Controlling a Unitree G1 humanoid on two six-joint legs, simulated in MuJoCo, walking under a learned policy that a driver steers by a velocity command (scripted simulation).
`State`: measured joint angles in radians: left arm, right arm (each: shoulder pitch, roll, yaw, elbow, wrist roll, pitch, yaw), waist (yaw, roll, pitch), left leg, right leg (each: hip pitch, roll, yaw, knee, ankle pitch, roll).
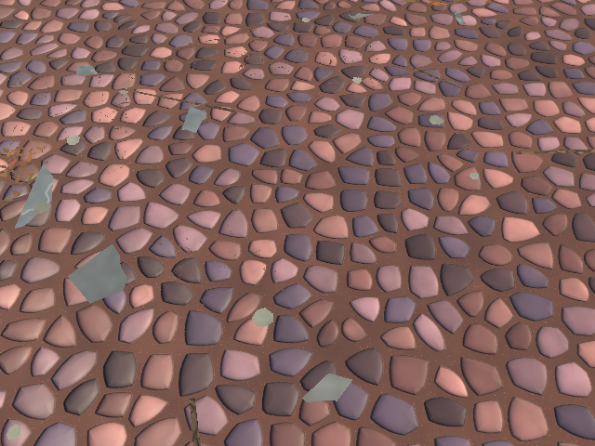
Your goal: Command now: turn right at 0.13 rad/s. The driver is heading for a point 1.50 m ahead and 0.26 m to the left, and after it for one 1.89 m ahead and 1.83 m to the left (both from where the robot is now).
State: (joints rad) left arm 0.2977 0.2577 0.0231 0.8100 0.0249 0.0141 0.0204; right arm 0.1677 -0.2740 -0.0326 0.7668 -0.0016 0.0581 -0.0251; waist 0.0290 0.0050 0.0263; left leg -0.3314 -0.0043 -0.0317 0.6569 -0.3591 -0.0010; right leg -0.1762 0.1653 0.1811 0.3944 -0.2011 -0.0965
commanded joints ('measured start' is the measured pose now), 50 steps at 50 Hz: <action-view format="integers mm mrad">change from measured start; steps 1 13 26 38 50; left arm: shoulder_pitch -9 -16 -63 96 194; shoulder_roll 132 99 106 80 70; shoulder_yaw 21 2 1 10 2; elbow -24 123 227 241 274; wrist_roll -15 -15 0 -3 -13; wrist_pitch -5 -1 5 -73 -115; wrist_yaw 12 10 11 -23 -13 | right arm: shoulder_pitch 71 41 112 109 -93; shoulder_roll -68 -108 -156 -119 -39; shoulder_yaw -10 9 -5 -28 -6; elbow -23 43 172 195 91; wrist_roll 1 -2 -17 -14 -33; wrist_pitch -27 -60 -44 -93 -94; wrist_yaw -13 -2 7 28 70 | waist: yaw -59 -24 -58 59 -7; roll -74 18 92 23 -73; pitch -46 -24 46 58 87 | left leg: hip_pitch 198 232 198 -156 -402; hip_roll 12 117 135 111 74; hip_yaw -14 -111 -247 -120 91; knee -324 -305 -417 -299 301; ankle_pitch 188 416 -318 -189 188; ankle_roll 25 73 149 154 23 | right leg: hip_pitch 1 50 -115 274 214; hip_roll -267 -177 -101 -135 -339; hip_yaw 216 38 -46 -207 -38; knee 10 -65 77 -3 -277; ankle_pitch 450 198 -272 -105 324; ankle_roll -39 51 10 20 -94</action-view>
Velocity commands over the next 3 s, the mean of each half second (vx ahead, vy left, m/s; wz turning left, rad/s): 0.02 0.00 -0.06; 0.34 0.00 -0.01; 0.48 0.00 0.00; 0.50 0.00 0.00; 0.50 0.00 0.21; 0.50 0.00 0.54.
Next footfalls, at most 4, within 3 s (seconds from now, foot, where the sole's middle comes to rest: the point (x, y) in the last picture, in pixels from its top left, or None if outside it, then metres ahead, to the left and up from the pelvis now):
0.04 left None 0.04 0.12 -0.78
0.76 right None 0.12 -0.10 -0.78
1.24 left None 0.46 0.07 -0.78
1.78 right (359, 334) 0.77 -0.10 -0.78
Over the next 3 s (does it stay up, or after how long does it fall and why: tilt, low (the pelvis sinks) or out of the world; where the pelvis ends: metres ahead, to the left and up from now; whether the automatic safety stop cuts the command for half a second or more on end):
stays up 1.28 0.04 -0.01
